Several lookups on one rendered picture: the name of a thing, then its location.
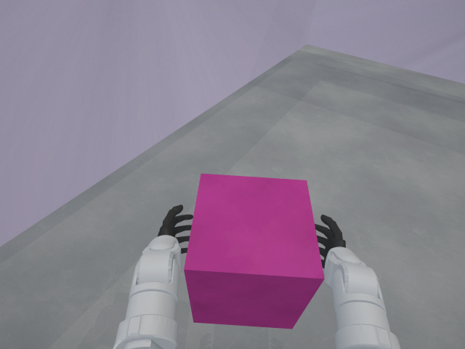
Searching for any left robot forearm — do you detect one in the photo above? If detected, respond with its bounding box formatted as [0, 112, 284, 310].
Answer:
[113, 235, 182, 349]

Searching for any left robot hand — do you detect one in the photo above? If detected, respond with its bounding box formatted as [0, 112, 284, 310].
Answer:
[158, 205, 193, 254]

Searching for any carton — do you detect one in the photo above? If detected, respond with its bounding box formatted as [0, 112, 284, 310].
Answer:
[184, 174, 324, 329]

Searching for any right robot hand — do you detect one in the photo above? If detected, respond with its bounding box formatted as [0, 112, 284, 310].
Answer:
[315, 214, 346, 268]

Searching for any right robot forearm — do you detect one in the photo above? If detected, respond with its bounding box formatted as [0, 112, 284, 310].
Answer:
[324, 247, 400, 349]

